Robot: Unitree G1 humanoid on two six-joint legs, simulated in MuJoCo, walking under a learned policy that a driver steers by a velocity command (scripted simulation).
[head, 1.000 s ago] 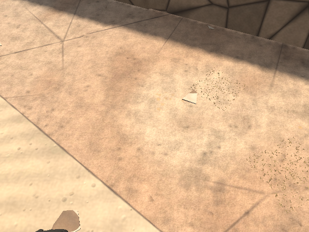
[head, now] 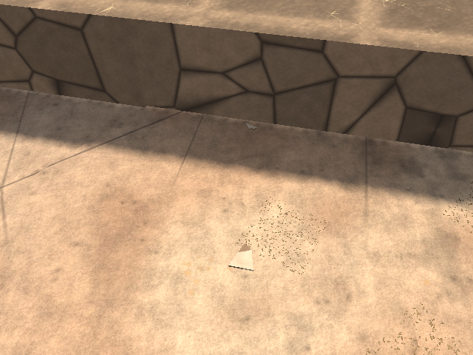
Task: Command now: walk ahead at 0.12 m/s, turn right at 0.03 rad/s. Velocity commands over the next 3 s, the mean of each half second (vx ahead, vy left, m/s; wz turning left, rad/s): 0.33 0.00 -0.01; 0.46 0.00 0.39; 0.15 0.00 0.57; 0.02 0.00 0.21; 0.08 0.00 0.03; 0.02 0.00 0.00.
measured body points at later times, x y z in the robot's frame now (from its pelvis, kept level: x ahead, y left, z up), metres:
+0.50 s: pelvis +0.16 +0.00 +0.01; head +0.19 +0.01 +0.46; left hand +0.38 +0.24 -0.08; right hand +0.10 -0.26 -0.13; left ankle +0.04 +0.11 -0.73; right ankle +0.31 -0.14 -0.69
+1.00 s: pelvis +0.41 -0.03 +0.01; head +0.42 -0.01 +0.46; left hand +0.37 +0.25 -0.12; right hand +0.63 -0.25 -0.09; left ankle +0.54 +0.16 -0.67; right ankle +0.36 -0.14 -0.73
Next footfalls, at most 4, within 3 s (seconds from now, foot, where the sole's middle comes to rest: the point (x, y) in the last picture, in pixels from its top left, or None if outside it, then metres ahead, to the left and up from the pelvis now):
0.62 right None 0.40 -0.14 -0.77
1.14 left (196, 327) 0.60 0.15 -0.77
1.64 right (251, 293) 0.71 -0.01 -0.77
1.92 left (191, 351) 0.53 0.16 -0.77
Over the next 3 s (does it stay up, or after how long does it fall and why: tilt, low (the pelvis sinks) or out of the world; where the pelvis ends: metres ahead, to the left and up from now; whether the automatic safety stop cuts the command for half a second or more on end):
stays up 0.62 0.04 0.01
